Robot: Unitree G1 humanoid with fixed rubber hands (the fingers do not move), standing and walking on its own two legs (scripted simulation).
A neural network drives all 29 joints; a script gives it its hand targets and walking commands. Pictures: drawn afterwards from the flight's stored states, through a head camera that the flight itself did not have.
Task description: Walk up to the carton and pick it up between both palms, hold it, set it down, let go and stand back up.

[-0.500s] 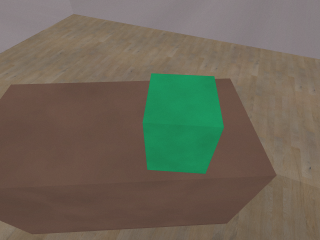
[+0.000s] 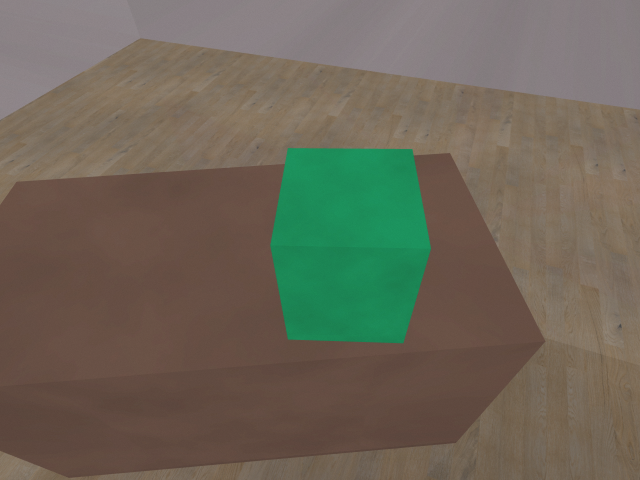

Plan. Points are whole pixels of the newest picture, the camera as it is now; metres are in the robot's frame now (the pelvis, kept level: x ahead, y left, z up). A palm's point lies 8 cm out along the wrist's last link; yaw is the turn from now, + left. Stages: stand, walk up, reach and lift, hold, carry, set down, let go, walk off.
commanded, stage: stand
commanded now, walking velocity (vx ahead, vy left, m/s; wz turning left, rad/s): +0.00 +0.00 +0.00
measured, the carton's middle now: (347, 248) +0.47 -0.02 -0.01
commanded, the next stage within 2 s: none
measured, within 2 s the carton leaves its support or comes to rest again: neither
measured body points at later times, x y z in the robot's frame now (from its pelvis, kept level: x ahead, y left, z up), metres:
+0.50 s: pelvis -0.01 -0.01 +0.00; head +0.01 +0.00 +0.45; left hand -0.06 +0.18 -0.17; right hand -0.05 -0.21 -0.16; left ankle -0.03 +0.08 -0.74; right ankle -0.01 -0.15 -0.74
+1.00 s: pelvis +0.00 +0.00 +0.00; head +0.02 +0.01 +0.45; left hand -0.05 +0.19 -0.17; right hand -0.04 -0.21 -0.16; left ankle -0.03 +0.08 -0.74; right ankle -0.01 -0.15 -0.74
